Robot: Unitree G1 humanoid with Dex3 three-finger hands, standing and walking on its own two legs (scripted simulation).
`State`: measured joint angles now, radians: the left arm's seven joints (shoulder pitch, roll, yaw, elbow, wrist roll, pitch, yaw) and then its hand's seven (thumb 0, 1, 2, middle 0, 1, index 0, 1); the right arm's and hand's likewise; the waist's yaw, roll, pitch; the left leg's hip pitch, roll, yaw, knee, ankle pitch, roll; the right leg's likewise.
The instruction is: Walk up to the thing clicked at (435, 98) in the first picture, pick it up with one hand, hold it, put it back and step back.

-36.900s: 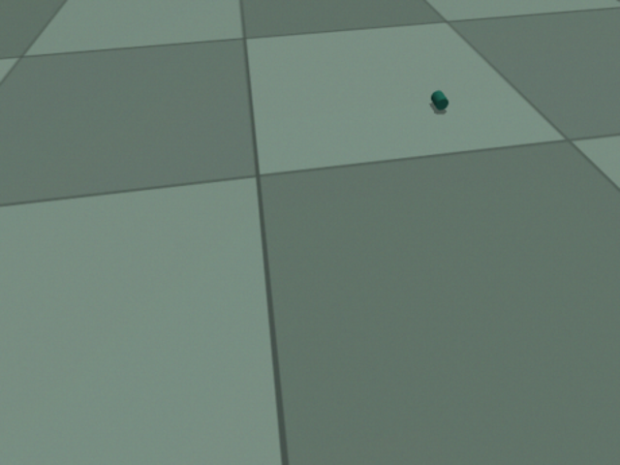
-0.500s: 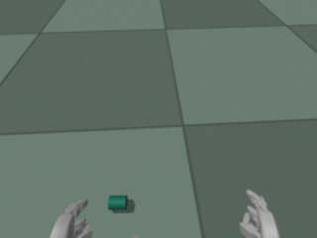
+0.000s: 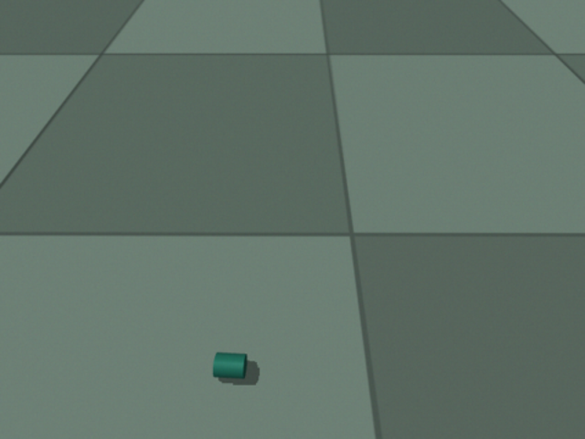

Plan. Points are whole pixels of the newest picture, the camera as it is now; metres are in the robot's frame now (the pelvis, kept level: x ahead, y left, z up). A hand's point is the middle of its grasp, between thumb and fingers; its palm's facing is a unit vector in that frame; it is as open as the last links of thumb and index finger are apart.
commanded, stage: stand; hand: left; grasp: from above
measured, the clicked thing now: (230, 365) +0.43 +0.24 -0.72
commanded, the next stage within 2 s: none
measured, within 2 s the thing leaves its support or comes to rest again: neither
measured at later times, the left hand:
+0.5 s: hand out of the picture +0.04 +0.23 -0.14, palm faces +0.04 -0.94 -0.34, open 7.4 cm
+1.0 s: hand out of the picture +0.05 +0.23 -0.14, palm faces +0.03 -0.94 -0.34, open 7.4 cm
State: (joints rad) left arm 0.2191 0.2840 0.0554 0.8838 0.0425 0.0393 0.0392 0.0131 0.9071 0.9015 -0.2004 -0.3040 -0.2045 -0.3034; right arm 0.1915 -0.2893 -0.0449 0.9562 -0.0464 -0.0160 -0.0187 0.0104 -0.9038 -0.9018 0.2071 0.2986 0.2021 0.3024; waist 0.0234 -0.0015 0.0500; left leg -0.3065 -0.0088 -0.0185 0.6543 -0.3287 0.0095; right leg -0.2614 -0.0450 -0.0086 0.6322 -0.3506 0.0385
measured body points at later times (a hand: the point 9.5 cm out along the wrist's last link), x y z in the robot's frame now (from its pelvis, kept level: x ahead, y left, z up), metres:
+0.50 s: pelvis +0.00 +0.00 +0.02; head -0.01 -0.01 +0.47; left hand +0.04 +0.28 -0.12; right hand +0.07 -0.29 -0.12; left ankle +0.01 +0.11 -0.72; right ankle -0.01 -0.15 -0.72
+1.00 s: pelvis +0.00 -0.01 +0.02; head +0.00 -0.02 +0.47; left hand +0.05 +0.28 -0.11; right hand +0.06 -0.30 -0.12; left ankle +0.01 +0.11 -0.72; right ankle -0.01 -0.15 -0.72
